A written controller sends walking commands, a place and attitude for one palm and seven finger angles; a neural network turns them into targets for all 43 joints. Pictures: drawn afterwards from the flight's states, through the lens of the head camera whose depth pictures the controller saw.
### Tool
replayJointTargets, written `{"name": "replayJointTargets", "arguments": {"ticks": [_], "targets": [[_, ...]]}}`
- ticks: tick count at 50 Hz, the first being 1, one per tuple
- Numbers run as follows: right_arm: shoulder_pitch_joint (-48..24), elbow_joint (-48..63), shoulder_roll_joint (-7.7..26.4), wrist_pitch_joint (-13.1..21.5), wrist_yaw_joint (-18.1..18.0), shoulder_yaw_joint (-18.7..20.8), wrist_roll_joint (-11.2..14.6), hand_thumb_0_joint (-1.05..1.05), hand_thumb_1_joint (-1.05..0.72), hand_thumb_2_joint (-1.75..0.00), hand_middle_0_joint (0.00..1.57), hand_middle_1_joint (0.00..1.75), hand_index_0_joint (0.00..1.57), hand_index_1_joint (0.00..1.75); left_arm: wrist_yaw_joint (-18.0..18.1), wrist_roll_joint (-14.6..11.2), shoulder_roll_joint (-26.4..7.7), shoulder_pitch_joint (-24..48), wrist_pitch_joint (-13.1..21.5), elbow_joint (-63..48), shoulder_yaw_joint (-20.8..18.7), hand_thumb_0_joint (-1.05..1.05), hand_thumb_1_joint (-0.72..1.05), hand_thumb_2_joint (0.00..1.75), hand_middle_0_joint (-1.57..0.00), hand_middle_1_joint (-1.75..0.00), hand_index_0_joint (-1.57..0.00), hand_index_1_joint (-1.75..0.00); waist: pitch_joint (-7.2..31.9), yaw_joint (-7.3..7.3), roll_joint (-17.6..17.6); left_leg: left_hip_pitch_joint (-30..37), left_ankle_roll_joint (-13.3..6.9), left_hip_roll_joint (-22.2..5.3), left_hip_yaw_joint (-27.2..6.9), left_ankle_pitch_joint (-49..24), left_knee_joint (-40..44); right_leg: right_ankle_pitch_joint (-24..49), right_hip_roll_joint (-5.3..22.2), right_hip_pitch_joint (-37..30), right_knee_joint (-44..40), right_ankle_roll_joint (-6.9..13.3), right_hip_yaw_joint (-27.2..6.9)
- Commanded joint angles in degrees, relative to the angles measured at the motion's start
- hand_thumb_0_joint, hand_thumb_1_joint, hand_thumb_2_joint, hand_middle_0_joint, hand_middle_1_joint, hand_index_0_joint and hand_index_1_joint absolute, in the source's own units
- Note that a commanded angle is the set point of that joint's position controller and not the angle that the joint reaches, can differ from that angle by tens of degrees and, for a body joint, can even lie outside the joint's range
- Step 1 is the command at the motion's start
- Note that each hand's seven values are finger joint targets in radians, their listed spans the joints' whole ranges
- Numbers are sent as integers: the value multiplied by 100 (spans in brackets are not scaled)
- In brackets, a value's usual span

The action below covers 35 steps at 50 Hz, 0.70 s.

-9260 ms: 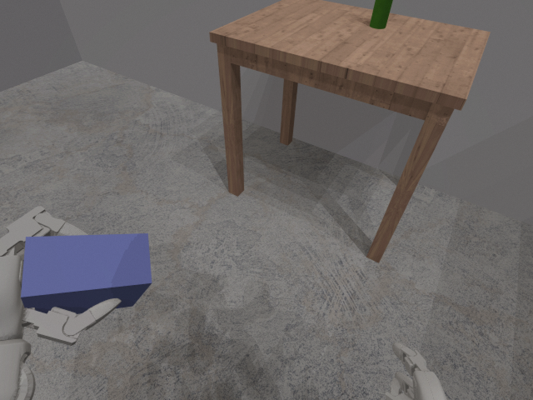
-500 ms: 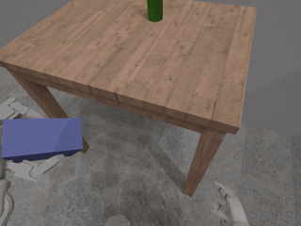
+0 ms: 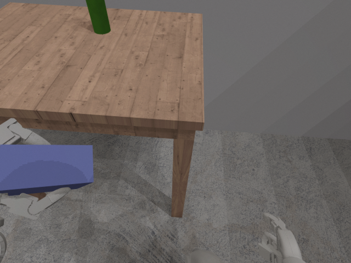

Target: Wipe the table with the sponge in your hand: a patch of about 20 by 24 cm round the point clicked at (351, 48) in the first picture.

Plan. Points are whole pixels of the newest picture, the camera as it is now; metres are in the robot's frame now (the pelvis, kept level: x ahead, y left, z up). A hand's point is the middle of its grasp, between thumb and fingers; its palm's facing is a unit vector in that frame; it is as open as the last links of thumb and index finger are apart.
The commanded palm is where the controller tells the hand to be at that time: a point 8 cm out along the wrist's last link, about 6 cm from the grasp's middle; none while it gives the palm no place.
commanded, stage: turn to face it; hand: left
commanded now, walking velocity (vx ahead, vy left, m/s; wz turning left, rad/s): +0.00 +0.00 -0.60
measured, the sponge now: (59, 170) +0.22 +0.21 +0.16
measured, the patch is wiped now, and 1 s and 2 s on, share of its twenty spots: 0.00 0.00 0.00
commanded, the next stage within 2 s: come to a stop and stand still in 0.62 s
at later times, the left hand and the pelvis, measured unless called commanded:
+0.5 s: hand (112, 166) +0.23 +0.12 +0.19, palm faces +0.11 -0.85 -0.52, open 9.8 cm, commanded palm +0.19 +0.18 +0.19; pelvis -0.04 -0.04 +0.01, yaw -16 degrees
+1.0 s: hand (143, 199) +0.18 +0.07 +0.18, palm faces -0.01 -0.88 -0.48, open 9.8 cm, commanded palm +0.15 +0.14 +0.19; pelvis -0.10 -0.05 +0.01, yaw -22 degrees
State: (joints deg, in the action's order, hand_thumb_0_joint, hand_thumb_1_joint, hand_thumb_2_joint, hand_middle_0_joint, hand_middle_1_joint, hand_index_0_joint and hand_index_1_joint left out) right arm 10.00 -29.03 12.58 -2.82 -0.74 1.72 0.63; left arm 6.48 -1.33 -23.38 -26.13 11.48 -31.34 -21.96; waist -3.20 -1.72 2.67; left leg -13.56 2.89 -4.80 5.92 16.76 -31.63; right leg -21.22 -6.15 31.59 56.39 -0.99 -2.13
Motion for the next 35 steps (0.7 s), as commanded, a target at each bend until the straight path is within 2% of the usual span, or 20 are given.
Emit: {"name": "replayJointTargets", "arguments": {"ticks": [1,4,5,6,7,8,9,11,12,14,20,24,25,26,27,28,29,30,32,35], "targets": [[-182,753,676,496,35,132,115,0,-90,-90,20,30,20,30,163,-64,-531,413,335,-1116,-288,0,10,130,-120,-160,-120,-160,35,2,-1621,-456,-770,-1695,-117,-1025,1037,-717,791,-430,-278,-233,467],[115,663,786,710,33,153,54,0,-90,-90,20,30,20,30,205,-13,-581,848,311,-1167,-246,0,10,130,-120,-160,-120,-160,399,121,-1631,107,-445,-1515,108,-2182,194,-88,493,-1364,-1940,-237,1001],[80,672,783,758,53,155,60,0,-90,-90,20,30,20,30,203,7,-623,963,283,-1147,-258,0,10,130,-120,-160,-120,-160,536,77,-1430,100,-326,-1415,207,-2108,-320,453,456,-1835,-2529,-197,1023],[99,659,736,773,73,147,79,0,-90,-90,20,30,20,30,215,38,-731,1089,283,-1106,-339,0,10,130,-120,-160,-120,-160,714,84,-847,-175,-179,-1152,298,-1692,-1134,1329,755,-2348,-3058,-3,664],[21,714,556,774,84,120,76,0,-90,-90,20,30,20,30,265,102,-1000,928,283,-966,-546,0,10,130,-120,-160,-120,-160,851,75,560,-1063,115,-486,503,-51,-2323,3461,1688,-2873,-3163,558,-943],[-326,794,496,742,52,45,73,0,-90,-90,20,30,20,30,327,-29,-1218,866,290,-975,-829,0,10,130,-120,-160,-120,-160,965,-68,1554,-1873,242,-13,44,2015,-3286,4707,2513,-2906,-3399,1042,-2258],[-477,772,537,649,32,129,87,0,-90,-90,20,30,20,30,311,-132,-1280,545,254,-1118,-897,0,10,130,-120,-160,-120,-160,1077,-76,1297,-1746,187,-133,-657,1789,-3839,3852,2631,-2597,-3565,1085,-2573],[-581,637,280,419,60,-86,4,0,-90,-90,20,30,20,30,307,-233,-1202,-264,350,-1450,-1102,0,10,130,-120,-160,-120,-160,1226,-23,223,-2034,228,-123,-766,1219,-4026,4010,2260,-3054,-3119,1144,-1808],[-621,644,279,324,92,-105,3,0,-90,-90,20,30,20,30,311,-245,-1276,-314,403,-1660,-1254,0,10,130,-120,-160,-120,-160,1456,-2,36,-1886,240,-116,-713,1163,-3671,3915,2197,-3064,-3055,1107,-1564],[-652,600,287,220,48,-48,-21,0,-90,-90,20,30,20,30,320,-258,-1100,-640,417,-1532,-1221,0,10,130,-120,-160,-120,-160,1427,84,210,-1616,234,-53,-534,975,-2966,3816,2062,-2909,-3214,1072,-1371],[-517,603,442,223,-37,29,24,0,-90,-90,20,30,20,30,324,-190,-941,-771,272,-1053,-1076,0,10,130,-120,-160,-120,-160,1220,20,535,-826,58,191,-316,835,-1241,2721,1928,-2313,-3550,1094,-1637],[-288,585,563,273,-104,72,42,0,-90,-90,20,30,20,30,322,-114,-876,-417,222,-1175,-781,0,10,130,-120,-160,-120,-160,1191,153,250,413,-136,148,-268,150,398,1390,1681,-1585,-3530,693,-1579],[-279,600,636,306,-146,123,37,0,-90,-90,20,30,20,30,313,-90,-870,-268,239,-1269,-709,0,10,130,-120,-160,-120,-160,1064,156,1,681,-263,-93,-413,101,772,998,1474,-1265,-3372,531,-1513],[-334,639,750,353,-197,186,25,0,-90,-90,20,30,20,30,295,-59,-890,-159,268,-1344,-697,0,10,130,-120,-160,-120,-160,861,124,-536,800,-553,-681,-969,18,1019,553,1095,-730,-3038,319,-1336],[-416,739,852,395,-234,216,60,0,-90,-90,20,30,20,30,280,-31,-905,29,293,-1569,-677,0,10,130,-120,-160,-120,-160,766,63,-1295,919,-795,-1292,-1468,-694,1135,295,642,-413,-2320,119,-770],[-399,677,671,459,-242,121,43,0,-90,-90,20,30,20,30,280,2,-983,-127,321,-1421,-771,0,10,130,-120,-160,-120,-160,853,0,-2059,391,-1082,-1795,-1723,-580,1588,-662,494,-466,-1050,19,-223],[-394,690,582,550,-239,99,-21,0,-90,-90,20,30,20,30,277,40,-876,19,310,-1432,-631,0,10,130,-120,-160,-120,-160,589,53,-2178,-329,-1258,-1966,-1842,-551,1733,-703,530,-674,-44,-41,45],[-293,642,579,625,-224,109,-26,0,-90,-90,20,30,20,30,254,30,-773,172,315,-1453,-495,0,10,130,-120,-160,-120,-160,375,98,-1904,-492,-1259,-1854,-1498,-1060,1545,-560,666,-688,75,-76,61],[-254,607,649,778,-186,123,54,0,-90,-90,20,30,20,30,233,7,-710,445,274,-1477,-353,0,10,130,-120,-160,-120,-160,384,47,-1611,-290,-931,-1549,-541,-1554,1085,-546,706,-800,-570,-135,437],[-108,510,713,936,-114,125,52,0,-90,-90,20,30,20,30,257,7,-526,521,260,-1179,-189,0,10,130,-120,-160,-120,-160,417,136,-1746,-296,-685,-1375,-385,-1625,663,-217,591,-1469,-1770,-175,853]]}}
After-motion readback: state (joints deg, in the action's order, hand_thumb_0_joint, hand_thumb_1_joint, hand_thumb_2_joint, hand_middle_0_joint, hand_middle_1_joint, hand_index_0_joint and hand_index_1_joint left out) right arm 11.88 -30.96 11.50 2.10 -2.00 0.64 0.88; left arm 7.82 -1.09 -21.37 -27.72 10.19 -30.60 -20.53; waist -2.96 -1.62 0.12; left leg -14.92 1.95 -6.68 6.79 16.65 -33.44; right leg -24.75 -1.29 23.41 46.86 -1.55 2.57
